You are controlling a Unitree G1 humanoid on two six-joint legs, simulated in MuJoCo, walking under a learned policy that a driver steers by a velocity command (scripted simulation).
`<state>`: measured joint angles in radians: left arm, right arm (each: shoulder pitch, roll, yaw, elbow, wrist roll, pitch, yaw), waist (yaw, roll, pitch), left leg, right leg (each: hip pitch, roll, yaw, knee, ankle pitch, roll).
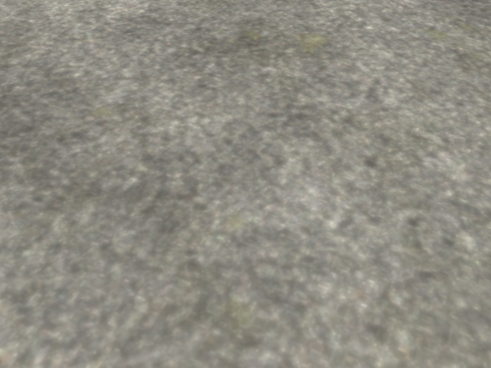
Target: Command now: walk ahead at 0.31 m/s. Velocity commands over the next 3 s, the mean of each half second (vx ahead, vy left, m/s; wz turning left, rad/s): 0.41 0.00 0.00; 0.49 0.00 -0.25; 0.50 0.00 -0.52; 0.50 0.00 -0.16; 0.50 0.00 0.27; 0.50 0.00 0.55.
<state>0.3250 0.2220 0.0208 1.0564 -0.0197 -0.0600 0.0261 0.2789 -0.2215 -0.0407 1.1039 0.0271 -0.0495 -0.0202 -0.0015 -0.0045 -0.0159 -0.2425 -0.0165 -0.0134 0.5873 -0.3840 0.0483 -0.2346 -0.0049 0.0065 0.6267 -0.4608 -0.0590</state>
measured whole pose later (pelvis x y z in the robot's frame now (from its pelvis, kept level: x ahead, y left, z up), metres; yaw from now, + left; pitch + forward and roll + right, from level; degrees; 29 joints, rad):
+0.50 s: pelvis +0.22 +0.01 -0.02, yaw -1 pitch +2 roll +1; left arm 0.52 0.22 0.03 1.07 0.00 -0.06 0.02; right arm -0.09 -0.23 -0.04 0.82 0.02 -0.10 0.04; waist 0.06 0.00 0.04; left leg -0.54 -0.02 0.06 0.58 -0.08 0.10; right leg 0.12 -0.03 0.01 0.52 -0.50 0.00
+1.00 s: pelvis +0.50 -0.03 +0.00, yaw -10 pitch +2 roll +3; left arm 0.11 0.23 0.05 0.80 -0.02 -0.06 -0.05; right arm 0.31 -0.27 -0.05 1.00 0.01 -0.07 -0.01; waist -0.06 -0.02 0.00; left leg 0.10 -0.01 0.20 0.25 -0.38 -0.02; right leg -0.60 -0.08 -0.03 0.62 -0.07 -0.07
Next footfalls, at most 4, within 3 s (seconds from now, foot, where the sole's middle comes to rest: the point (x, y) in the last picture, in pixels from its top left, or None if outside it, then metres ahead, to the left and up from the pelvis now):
0.48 left None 0.40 0.11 -0.77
1.04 right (316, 320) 0.67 -0.17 -0.77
1.52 left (277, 227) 1.01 -0.07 -0.77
2.04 right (376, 200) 1.13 -0.43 -0.77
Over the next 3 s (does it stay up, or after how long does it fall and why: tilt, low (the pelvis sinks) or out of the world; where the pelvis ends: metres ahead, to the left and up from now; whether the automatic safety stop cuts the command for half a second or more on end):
stays up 1.53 -0.43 0.01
